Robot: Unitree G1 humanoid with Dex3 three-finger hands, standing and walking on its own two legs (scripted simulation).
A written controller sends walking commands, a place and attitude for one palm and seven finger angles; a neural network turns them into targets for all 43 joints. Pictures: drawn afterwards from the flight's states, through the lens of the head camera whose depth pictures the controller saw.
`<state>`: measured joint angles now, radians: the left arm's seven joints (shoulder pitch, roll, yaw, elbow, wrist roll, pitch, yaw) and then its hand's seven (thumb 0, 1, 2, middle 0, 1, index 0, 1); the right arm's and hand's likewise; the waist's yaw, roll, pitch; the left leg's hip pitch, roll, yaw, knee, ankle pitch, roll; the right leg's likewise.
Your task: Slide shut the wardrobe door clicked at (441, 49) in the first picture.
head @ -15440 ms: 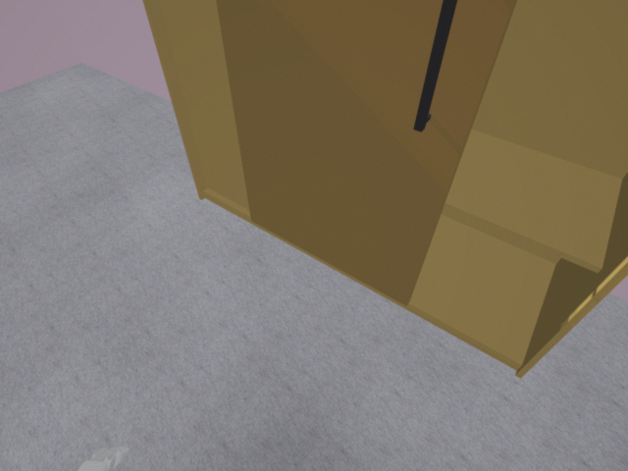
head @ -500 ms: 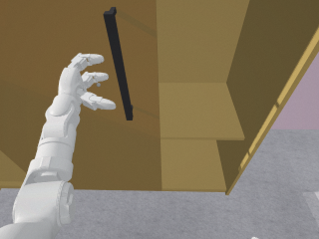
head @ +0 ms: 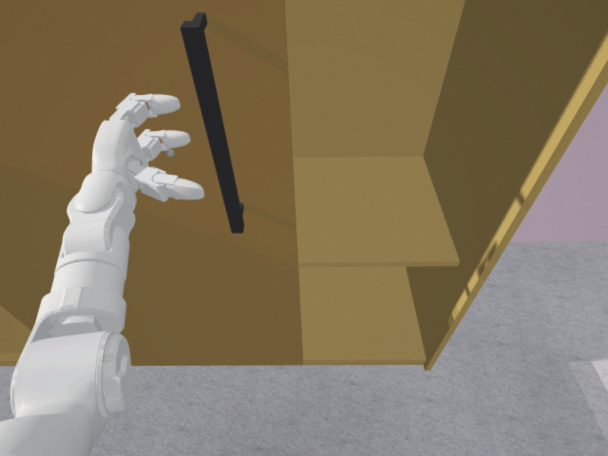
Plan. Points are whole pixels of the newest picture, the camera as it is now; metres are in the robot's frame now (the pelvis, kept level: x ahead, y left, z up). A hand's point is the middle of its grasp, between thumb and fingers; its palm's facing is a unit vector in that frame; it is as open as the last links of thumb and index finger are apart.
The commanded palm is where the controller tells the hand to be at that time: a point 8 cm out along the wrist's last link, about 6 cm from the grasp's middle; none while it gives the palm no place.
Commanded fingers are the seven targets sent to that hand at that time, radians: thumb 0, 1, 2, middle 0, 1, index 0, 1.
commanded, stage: feel for the door with the fingertips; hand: left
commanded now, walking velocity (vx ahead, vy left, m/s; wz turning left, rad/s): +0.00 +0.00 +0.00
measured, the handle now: (222, 142) +0.50 +0.11 +0.17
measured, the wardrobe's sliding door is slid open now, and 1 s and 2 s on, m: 0.41 0.41 0.41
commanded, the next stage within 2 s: slide the fingers in behind the handle in 0.70 s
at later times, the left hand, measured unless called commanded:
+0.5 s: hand (197, 153) +0.45 +0.13 +0.19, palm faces +0.01 -1.00 +0.00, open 14.0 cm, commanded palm +0.43 +0.19 +0.19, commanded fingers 0.00 -0.50 0.30 -0.30 -1.20 -0.30 -1.20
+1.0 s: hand (195, 147) +0.46 +0.14 +0.19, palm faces -0.01 -1.00 +0.00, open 13.8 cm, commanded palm +0.44 +0.19 +0.19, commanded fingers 0.00 -0.50 0.30 -0.30 -1.20 -0.30 -1.20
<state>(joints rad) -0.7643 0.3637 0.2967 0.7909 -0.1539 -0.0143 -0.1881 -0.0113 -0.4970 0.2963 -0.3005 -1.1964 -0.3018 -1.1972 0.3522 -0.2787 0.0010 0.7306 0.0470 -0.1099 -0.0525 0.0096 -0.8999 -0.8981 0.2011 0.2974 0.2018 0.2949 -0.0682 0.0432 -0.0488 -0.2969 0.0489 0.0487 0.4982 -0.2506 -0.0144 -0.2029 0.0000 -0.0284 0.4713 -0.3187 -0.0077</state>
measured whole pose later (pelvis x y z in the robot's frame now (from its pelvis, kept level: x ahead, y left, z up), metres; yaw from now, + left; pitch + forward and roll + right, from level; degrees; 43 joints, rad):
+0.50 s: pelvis -0.01 +0.00 +0.00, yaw +0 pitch +3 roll +0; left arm -0.81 0.28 0.24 0.80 -0.14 0.03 -0.10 -0.01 -0.50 0.30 -0.30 -1.20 -0.30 -1.20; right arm 0.29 -0.25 0.02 0.72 0.04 -0.10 -0.04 0.01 -0.90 -0.90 0.20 0.30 0.20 0.29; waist -0.06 0.05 -0.05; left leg -0.31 0.04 0.04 0.51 -0.24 -0.01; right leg -0.22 0.00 -0.03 0.49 -0.32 -0.01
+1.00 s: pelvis -0.01 +0.00 +0.00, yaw +0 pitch +4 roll +0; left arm -0.91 0.33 0.26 0.95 -0.14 -0.06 -0.12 -0.01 -0.50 0.30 -0.35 -1.24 -0.33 -1.22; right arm 0.38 -0.28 -0.01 0.76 0.04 -0.12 -0.03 0.01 -0.90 -0.90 0.20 0.30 0.20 0.29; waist -0.08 0.05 -0.05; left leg -0.36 0.05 0.04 0.53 -0.24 -0.01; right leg -0.27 0.00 -0.03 0.50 -0.31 0.00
